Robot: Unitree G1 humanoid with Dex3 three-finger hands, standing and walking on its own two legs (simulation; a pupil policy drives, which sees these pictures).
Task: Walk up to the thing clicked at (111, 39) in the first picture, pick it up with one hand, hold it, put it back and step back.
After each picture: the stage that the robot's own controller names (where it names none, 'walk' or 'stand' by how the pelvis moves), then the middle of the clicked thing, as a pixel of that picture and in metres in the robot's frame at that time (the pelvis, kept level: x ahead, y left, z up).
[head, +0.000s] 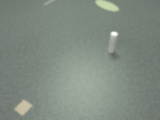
stand; (112, 42) +1.38 -0.35 -0.66
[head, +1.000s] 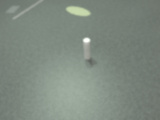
walk; (86, 49) +1.30 +0.03 -0.63
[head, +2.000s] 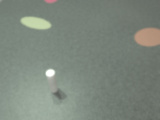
walk; (52, 81) +0.81 +0.29 -0.63
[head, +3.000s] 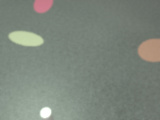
walk; (48, 119) +0.49 +0.24 -0.63
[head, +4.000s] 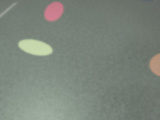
stand; out of the picture +0.40 +0.21 -0.65
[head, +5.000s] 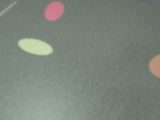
stand; out of the picture +0.40 +0.20 -0.66
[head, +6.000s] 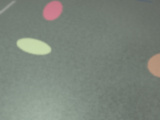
stand; out of the picture +0.39 +0.22 -0.66
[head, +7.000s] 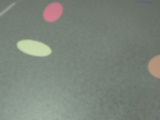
stand; out of the picture +0.39 +0.21 -0.66
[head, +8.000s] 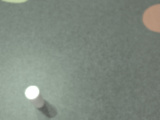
go down; (35, 97) +0.42 +0.23 -0.50
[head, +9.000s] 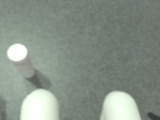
go down; (23, 63) +0.46 +0.27 -0.28
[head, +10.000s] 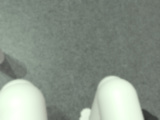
close in; out of the picture +0.44 +0.30 -0.20
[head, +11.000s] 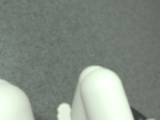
close; out of the picture +0.43 +0.33 -0.15
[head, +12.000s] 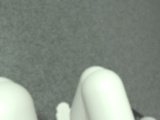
lift; out of the picture +0.41 +0.31 -0.16
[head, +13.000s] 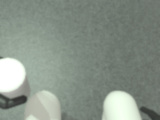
lift; (15, 85) +0.32 +0.22 -0.03
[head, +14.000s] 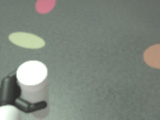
hold; (36, 95) +0.31 +0.15 +0.05
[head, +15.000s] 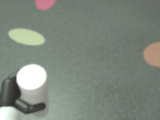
hold; (36, 95) +0.31 +0.16 +0.02
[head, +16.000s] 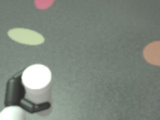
crouch; (40, 95) +0.32 +0.14 +0.02
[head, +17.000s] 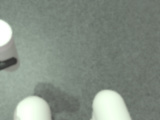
crouch; (4, 51) +0.45 +0.22 -0.05
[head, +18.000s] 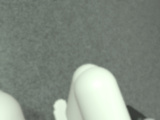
lower; out of the picture +0.43 +0.31 -0.16
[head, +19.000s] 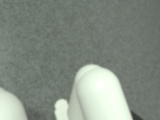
lower; out of the picture +0.43 +0.31 -0.16
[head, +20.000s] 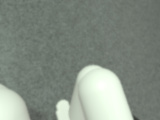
lower; out of the picture +0.42 +0.30 -0.16
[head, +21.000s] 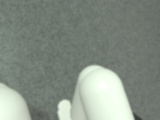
lower; out of the picture +0.41 +0.30 -0.16
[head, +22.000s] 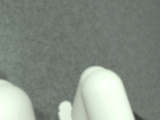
loosen; out of the picture +0.40 +0.28 -0.16
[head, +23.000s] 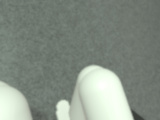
withdraw; out of the picture +0.39 +0.30 -0.16
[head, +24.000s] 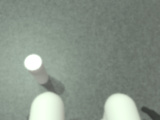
walk; (38, 71) +0.45 +0.23 -0.33
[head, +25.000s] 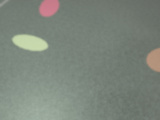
stand; out of the picture +0.37 +0.19 -0.60
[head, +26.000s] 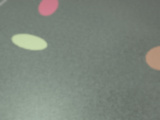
stand; out of the picture +0.37 +0.20 -0.60
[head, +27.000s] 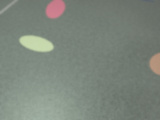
stand; out of the picture +0.38 +0.18 -0.64
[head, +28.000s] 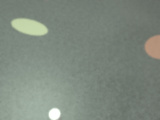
walk; (56, 119) +0.42 +0.15 -0.63
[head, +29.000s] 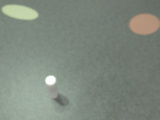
walk; (52, 87) +0.63 +0.20 -0.63
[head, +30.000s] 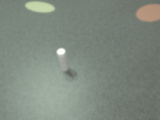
walk; (63, 60) +0.96 +0.24 -0.64
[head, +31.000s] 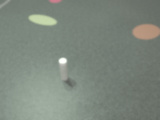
stand; (63, 69) +1.01 +0.18 -0.65
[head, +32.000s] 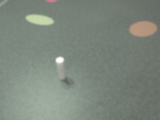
stand; (61, 68) +1.02 +0.20 -0.66
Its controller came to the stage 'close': yes
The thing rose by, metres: 0.67
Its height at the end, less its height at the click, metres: +0.00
